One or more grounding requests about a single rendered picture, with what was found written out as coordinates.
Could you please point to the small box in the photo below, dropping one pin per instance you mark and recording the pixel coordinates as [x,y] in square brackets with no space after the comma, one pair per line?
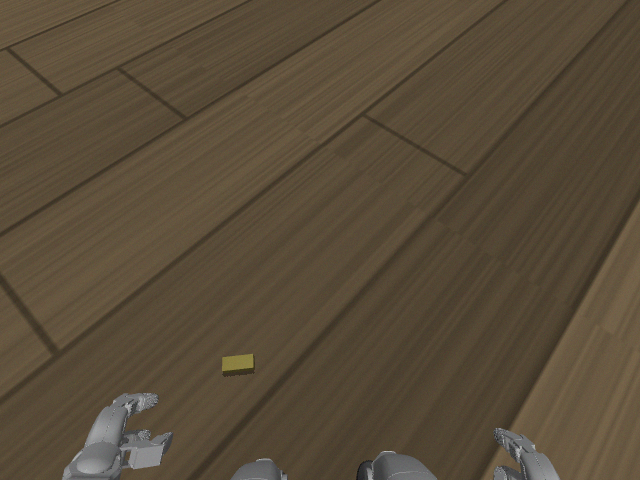
[238,363]

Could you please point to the right robot foot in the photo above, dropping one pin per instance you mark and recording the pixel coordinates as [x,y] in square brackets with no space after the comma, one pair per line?
[361,469]

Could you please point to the left robot hand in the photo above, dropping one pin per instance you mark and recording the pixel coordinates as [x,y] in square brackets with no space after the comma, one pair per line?
[110,426]

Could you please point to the left robot arm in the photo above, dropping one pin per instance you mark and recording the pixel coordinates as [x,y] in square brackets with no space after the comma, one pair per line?
[97,461]

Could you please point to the right robot hand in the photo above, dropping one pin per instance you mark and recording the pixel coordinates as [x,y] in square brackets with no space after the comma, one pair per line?
[534,465]

